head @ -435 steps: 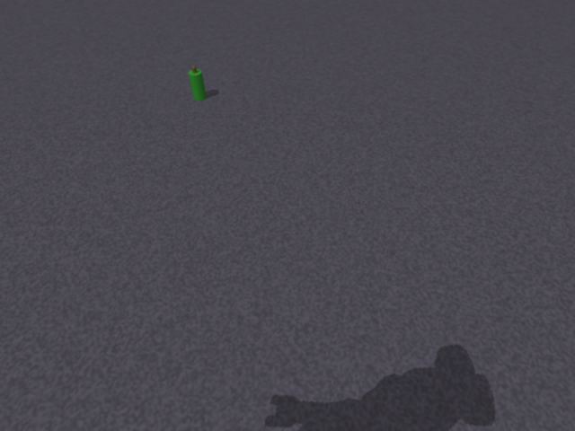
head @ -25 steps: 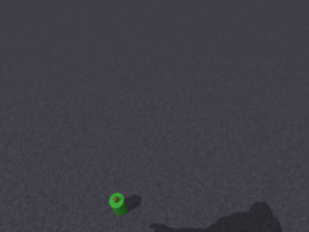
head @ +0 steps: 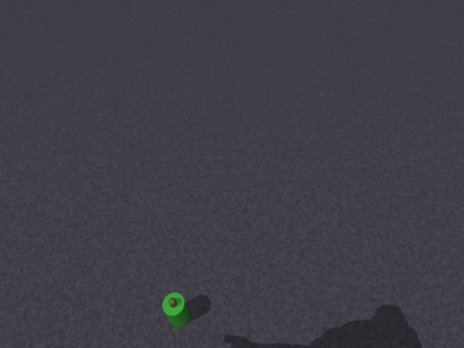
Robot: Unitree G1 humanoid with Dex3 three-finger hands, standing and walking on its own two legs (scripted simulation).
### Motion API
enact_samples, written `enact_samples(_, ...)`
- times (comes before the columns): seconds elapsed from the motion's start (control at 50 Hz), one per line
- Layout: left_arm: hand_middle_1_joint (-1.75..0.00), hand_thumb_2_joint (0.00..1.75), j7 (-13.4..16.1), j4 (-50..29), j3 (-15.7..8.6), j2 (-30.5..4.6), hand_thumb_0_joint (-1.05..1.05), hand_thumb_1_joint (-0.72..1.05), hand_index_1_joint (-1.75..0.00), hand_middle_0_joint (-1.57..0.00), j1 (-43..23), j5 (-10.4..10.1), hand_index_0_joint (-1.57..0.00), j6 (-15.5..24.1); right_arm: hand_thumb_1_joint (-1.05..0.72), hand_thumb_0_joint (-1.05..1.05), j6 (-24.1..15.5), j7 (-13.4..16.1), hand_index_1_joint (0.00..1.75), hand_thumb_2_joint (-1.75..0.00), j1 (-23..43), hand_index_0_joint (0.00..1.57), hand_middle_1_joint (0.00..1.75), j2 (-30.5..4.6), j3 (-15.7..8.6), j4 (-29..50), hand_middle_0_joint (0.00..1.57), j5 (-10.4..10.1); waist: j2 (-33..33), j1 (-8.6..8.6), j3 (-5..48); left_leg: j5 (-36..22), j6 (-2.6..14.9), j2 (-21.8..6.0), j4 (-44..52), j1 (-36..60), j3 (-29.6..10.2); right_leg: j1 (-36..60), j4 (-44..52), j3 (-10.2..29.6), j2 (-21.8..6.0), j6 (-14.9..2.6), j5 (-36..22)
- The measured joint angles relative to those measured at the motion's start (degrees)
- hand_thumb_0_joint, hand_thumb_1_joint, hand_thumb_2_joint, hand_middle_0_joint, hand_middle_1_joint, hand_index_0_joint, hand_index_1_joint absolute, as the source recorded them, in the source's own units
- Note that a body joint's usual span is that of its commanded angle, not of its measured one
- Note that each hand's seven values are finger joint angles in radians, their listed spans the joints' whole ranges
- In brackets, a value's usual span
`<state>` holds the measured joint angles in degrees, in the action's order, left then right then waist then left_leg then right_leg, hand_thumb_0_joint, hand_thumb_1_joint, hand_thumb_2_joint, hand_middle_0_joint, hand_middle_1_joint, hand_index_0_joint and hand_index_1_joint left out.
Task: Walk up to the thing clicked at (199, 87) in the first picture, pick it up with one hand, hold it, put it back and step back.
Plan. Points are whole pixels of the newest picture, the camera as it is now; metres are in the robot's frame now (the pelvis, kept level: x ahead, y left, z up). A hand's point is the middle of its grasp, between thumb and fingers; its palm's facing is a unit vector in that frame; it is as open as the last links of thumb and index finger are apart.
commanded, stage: stand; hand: left
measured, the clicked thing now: (176, 308) +0.36 +0.22 -0.68
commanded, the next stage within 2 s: go down in 0.02 s
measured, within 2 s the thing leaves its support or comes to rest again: neither
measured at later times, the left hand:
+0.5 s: hand (99, 347) +0.15 +0.27 -0.17, palm faces +0.05 -0.94 -0.34, open 14.2 cm
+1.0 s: hand out of the picture +0.14 +0.29 -0.20, palm faces +0.10 -0.94 -0.34, open 17.3 cm
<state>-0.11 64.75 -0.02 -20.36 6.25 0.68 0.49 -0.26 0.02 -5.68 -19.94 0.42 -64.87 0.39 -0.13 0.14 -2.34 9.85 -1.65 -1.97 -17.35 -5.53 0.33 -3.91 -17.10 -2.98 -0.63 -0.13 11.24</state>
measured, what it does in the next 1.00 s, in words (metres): lowers itself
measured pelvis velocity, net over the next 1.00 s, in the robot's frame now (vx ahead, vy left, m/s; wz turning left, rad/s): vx -0.01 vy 0.02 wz -0.01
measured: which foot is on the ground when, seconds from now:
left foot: down 0.00-1.00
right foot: down 0.00-1.00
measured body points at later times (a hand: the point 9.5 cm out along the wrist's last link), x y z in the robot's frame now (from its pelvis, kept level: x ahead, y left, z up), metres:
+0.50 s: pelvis -0.01 +0.01 -0.03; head +0.04 +0.02 +0.41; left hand +0.15 +0.32 -0.15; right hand +0.08 -0.25 -0.15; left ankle +0.00 +0.14 -0.75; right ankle -0.02 -0.11 -0.75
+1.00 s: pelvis -0.01 +0.02 -0.09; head +0.07 +0.04 +0.36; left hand +0.13 +0.34 -0.18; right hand +0.16 -0.23 -0.17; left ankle +0.00 +0.14 -0.75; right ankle -0.02 -0.11 -0.75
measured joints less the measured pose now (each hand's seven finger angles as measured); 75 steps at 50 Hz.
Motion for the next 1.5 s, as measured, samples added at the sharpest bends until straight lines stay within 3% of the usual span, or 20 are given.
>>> enact_samples(0.14,-0.30,0.90,-0.2,-0.1,0.0,0.0,0.01,0.90,-0.30,-0.20,0.2,0.1,-0.21,-0.2,-0.90,0.00,-0.1,0.0,0.30,-0.90,-0.4,0.20,0.30,0.0,-0.1,-0.2,0.20,0.1,0.1,0.04,0.0,-0.3,0.12,0.2,0.4,-0.1,0.2,-0.3,0.0,0.1,-0.2,0.11,-0.1)
enact_samples(0.18,-0.28,0.87,0.5,-3.0,-0.8,0.7,0.01,0.88,-0.28,-0.18,0.3,-1.2,-0.19,0.0,-0.91,0.01,-0.4,1.0,0.30,-0.90,-2.4,0.20,0.30,0.1,-0.1,4.8,0.20,-1.7,-0.2,-0.21,0.1,0.5,0.32,0.3,-1.9,-2.8,-0.1,-2.9,-2.2,-0.1,-0.4,0.09,0.6)
enact_samples(0.24,-0.21,0.79,0.3,-3.2,-3.8,1.8,0.01,0.79,-0.21,-0.13,-4.0,-0.7,-0.14,0.8,-0.94,0.01,-1.7,2.0,0.30,-0.91,-4.3,0.20,0.30,1.3,-0.5,11.1,0.20,-2.9,-0.4,-0.33,-0.5,1.8,0.48,0.3,-6.4,-8.1,-0.5,-7.8,-6.4,-0.4,-0.5,0.03,2.0)
enact_samples(0.32,-0.13,0.60,-1.2,-3.2,-8.2,1.0,0.01,0.60,-0.12,-0.08,-9.0,2.1,-0.10,0.4,-0.96,0.01,-2.0,1.9,0.30,-0.92,-5.7,0.20,0.30,4.1,-1.4,16.4,0.20,-2.2,0.5,-0.82,0.7,4.2,0.34,0.1,-13.1,-15.8,-0.3,-15.9,-13.4,0.1,-0.4,-0.11,4.4)
enact_samples(0.44,-0.07,0.31,-1.7,-9.5,-11.5,0.6,0.01,0.25,-0.06,-0.06,-7.0,3.3,-0.07,-3.0,-0.95,0.01,-1.7,1.5,0.30,-0.92,-8.5,0.20,0.30,6.4,-1.7,21.5,0.20,-2.2,0.7,-1.98,3.0,7.6,0.61,-0.2,-19.7,-21.5,0.3,-21.6,-19.4,0.8,-0.3,0.08,7.2)
enact_samples(0.7,-0.07,0.07,-2.7,-27.3,-12.6,1.5,0.00,-0.39,-0.06,-0.07,3.2,2.0,-0.08,-9.6,-0.88,0.01,-5.2,2.6,0.30,-0.90,-8.8,0.20,0.30,5.7,-2.3,28.2,0.20,-1.9,0.0,-1.80,7.0,15.4,1.39,-0.2,-35.8,-34.3,0.0,-33.7,-34.2,1.1,-0.7,0.98,14.3)
enact_samples(0.82,-0.06,0.04,-2.7,-35.0,-12.6,1.4,0.00,-0.50,-0.06,-0.08,6.7,1.4,-0.09,-12.7,-0.86,0.01,-7.0,3.6,0.30,-0.89,-7.6,0.20,0.30,6.1,-1.7,30.4,0.20,-1.6,0.0,-1.70,8.0,17.5,1.39,-0.3,-40.2,-38.0,-0.7,-36.9,-38.0,0.5,-0.6,1.03,16.3)
enact_samples(0.98,-0.05,0.04,-3.6,-40.3,-14.4,0.6,0.00,-0.53,-0.06,-0.08,9.4,0.2,-0.09,-14.5,-0.85,0.01,-9.0,4.6,0.30,-0.89,-6.6,0.20,0.30,6.8,-1.0,32.4,0.20,-0.9,0.0,-1.85,9.1,19.6,1.22,-0.5,-45.1,-43.2,-1.7,-41.6,-42.4,-0.3,-0.4,0.85,18.4)
enact_samples(1.26,-0.07,0.05,-9.5,-41.1,-19.7,-1.9,0.00,-0.52,-0.06,-0.08,10.1,-3.1,-0.09,-5.7,-0.89,0.01,-10.7,3.6,0.30,-0.90,-5.7,0.20,0.30,6.2,-1.7,32.8,0.20,-0.3,0.3,-1.48,10.2,23.2,1.23,-0.6,-56.6,-56.3,-2.4,-54.6,-54.1,-0.4,-0.5,0.75,22.2)
enact_samples(1.36,-0.05,0.04,-12.3,-35.8,-23.3,-3.8,0.00,-0.50,-0.05,-0.07,5.2,-5.1,-0.08,0.6,-0.91,0.01,-11.4,3.5,0.30,-0.90,-4.5,0.20,0.30,5.3,-1.5,32.5,0.20,-0.4,0.8,-1.18,10.8,24.4,1.38,-0.4,-62.5,-63.8,-2.5,-62.2,-60.3,-0.3,-0.8,0.77,23.7)
enact_samples(1.5,-0.03,0.02,-19.1,-28.4,-28.7,-8.3,0.00,-0.53,-0.02,-0.06,-4.0,-7.9,-0.08,9.6,-0.92,0.01,-11.6,3.5,0.30,-0.90,-2.1,0.20,0.30,3.9,-1.0,30.8,0.20,-0.4,1.4,-1.00,11.7,26.6,1.35,-0.4,-72.4,-75.6,-3.0,-73.8,-70.3,-0.3,-0.9,0.72,26.1)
